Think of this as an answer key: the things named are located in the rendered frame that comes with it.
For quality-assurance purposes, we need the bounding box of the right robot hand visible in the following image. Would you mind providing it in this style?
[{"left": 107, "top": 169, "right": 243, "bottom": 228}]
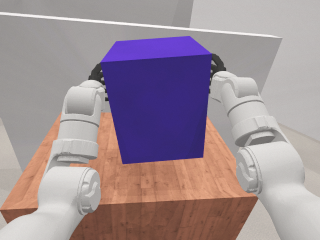
[{"left": 209, "top": 53, "right": 226, "bottom": 94}]

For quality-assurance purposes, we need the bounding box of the right robot forearm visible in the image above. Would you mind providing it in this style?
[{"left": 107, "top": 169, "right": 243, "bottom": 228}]
[{"left": 210, "top": 71, "right": 305, "bottom": 181}]

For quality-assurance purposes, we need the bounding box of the robot right upper arm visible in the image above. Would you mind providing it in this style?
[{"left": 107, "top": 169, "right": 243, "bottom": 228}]
[{"left": 236, "top": 141, "right": 320, "bottom": 240}]

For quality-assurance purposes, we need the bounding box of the robot left upper arm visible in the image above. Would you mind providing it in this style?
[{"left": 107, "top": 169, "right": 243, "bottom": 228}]
[{"left": 0, "top": 166, "right": 101, "bottom": 240}]

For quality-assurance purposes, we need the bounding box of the left robot hand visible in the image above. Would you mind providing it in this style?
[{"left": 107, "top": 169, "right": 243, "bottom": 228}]
[{"left": 88, "top": 63, "right": 109, "bottom": 102}]

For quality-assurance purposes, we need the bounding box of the carton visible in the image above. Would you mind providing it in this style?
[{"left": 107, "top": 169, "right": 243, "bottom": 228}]
[{"left": 100, "top": 36, "right": 212, "bottom": 164}]

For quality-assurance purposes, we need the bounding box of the left robot forearm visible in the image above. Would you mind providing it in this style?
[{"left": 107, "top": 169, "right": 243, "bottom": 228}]
[{"left": 37, "top": 80, "right": 105, "bottom": 205}]

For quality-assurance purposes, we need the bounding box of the pedestal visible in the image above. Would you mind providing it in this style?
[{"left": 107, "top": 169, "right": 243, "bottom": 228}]
[{"left": 0, "top": 112, "right": 259, "bottom": 240}]

